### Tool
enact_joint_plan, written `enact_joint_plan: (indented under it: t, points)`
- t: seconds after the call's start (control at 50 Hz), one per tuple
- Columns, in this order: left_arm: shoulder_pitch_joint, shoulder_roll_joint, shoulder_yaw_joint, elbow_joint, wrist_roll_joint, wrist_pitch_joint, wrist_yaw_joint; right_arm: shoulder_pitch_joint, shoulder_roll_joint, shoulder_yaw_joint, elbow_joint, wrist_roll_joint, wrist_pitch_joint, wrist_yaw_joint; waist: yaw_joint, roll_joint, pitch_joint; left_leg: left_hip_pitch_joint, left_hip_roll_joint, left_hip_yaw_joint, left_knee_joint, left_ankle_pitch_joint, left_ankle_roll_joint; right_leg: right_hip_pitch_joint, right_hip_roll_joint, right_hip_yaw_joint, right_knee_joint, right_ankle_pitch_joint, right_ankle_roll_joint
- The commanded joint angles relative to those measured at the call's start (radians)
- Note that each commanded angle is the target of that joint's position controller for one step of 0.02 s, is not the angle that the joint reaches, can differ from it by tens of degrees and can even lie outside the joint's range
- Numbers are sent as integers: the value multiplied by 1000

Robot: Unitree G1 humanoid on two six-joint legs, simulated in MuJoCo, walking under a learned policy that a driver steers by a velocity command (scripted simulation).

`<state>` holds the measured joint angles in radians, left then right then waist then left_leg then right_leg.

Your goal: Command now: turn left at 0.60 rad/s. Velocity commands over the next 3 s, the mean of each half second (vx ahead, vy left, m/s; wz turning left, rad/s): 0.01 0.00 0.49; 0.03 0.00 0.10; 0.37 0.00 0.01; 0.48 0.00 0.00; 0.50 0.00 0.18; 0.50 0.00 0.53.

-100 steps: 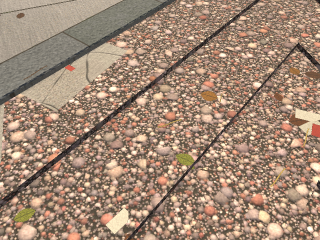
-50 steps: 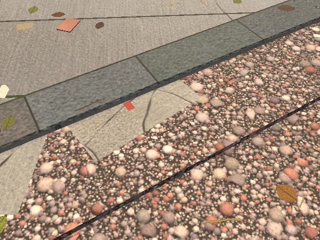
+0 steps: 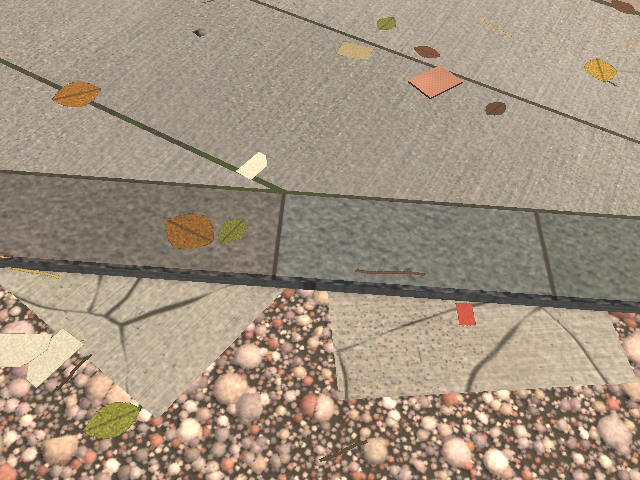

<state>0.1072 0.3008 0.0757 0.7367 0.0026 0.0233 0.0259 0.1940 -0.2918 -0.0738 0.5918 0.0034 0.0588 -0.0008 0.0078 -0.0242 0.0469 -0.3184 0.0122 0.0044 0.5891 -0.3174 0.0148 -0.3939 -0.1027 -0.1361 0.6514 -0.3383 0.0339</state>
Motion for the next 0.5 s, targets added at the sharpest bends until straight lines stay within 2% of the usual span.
enact_joint_plan:
  t: [0.02, 0.04, 0.06, 0.08, 0.12, 0.16, 0.22, 0.28, 0.34, 0.36, 0.38, 0.4, 0.42, 0.44, 0.46, 0.48, 0.5]
  points:
    - [-98, 102, 31, -114, 15, -18, 8, 76, -241, -70, -77, -39, -41, -11, -70, 232, -128, 183, 340, -484, -281, 419, 325, -300, 85, 163, 458, -277, 31]
    - [-86, 105, 36, -107, 3, -15, 9, 28, -209, -58, -74, -32, -56, -11, -36, 203, -113, 172, 280, -406, -273, 363, 262, -308, 71, 188, 481, -184, 18]
    - [-55, 99, 40, -81, 7, -12, 15, -22, -179, -51, -79, -14, -59, -16, -12, 158, -119, 176, 231, -358, -257, 325, 209, -307, 64, 197, 476, -116, 19]
    - [-44, 104, 42, -77, 16, -10, 19, -46, -159, -41, -85, 0, -58, -19, -5, 165, -120, 167, 217, -338, -246, 384, 198, -296, 70, 195, 488, -75, 28]
    - [-25, 91, 40, -75, 10, -15, 13, -45, -143, -30, -88, -4, -53, -29, 8, 167, -152, 157, 186, -312, -229, 479, 203, -243, 94, 188, 509, -27, 43]
    - [-32, 74, 32, -79, 1, -19, 10, -26, -148, -32, -85, -5, -50, -36, -1, 166, -158, 188, 171, -315, -217, 485, 202, -234, 105, 188, 414, -6, 51]
    - [-63, 56, 20, -91, -2, -23, 4, -9, -171, -43, -85, -1, -40, -41, -22, 177, -156, 200, 166, -363, -203, 420, 205, -183, 118, 198, 242, -13, 55]
    - [-47, 67, 20, -88, -10, -28, -7, -24, -182, -47, -91, -3, -32, -34, -27, 193, -155, 161, 170, -417, -194, 384, 214, -87, 130, 198, 128, -48, 44]
    - [-25, 75, 20, -86, -16, -34, -20, -34, -165, -39, -86, 1, -26, -25, -32, 203, -160, 158, 169, -461, -165, 439, 210, -3, 128, 189, 18, -46, 29]
    - [-10, 69, 19, -84, -15, -38, -26, -46, -159, -36, -84, 6, -24, -24, -19, 199, -161, 154, 157, -465, -148, 451, 199, 37, 128, 182, -57, -9, 18]
    - [16, 60, 18, -77, -12, -43, -31, -62, -150, -31, -83, 13, -22, -25, 4, 188, -160, 135, 134, -456, -128, 433, 175, 104, 129, 171, -180, 82, 2]
    - [34, 66, 19, -73, -1, -48, -33, -52, -133, -26, -77, 15, -23, -27, 13, 159, -158, 90, 101, -439, -110, 344, 133, 190, 99, 189, -281, 213, -21]
    - [43, 121, 26, -86, 22, -49, -29, -14, -91, -14, -75, -4, -28, -27, -12, 23, -173, 6, 26, -354, 5, 151, 69, 279, -56, 328, -315, 355, -74]
    - [-5, 166, 30, -83, 36, -45, -26, 17, -85, -14, -80, -5, -37, -27, -72, -195, -116, -115, -113, -190, 97, -148, 7, 245, -191, 491, -329, 499, -221]
    - [-21, 109, 18, -99, 38, -51, -23, -14, -144, -29, -75, -20, -42, -30, -28, -212, -117, -103, -77, -169, 267, -293, -46, 181, -270, 566, -357, 496, -329]
    - [-31, 96, 13, -102, 30, -54, -18, -26, -186, -48, -63, -5, -42, -30, -17, -164, -100, -128, -71, -167, 393, -286, -67, 189, -244, 534, -355, 480, -331]
    - [-36, 104, 16, -99, 17, -53, -11, -25, -172, -50, -46, 0, -37, -32, -20, -125, -96, -160, -71, -169, 456, -262, -83, 213, -202, 485, -340, 452, -299]
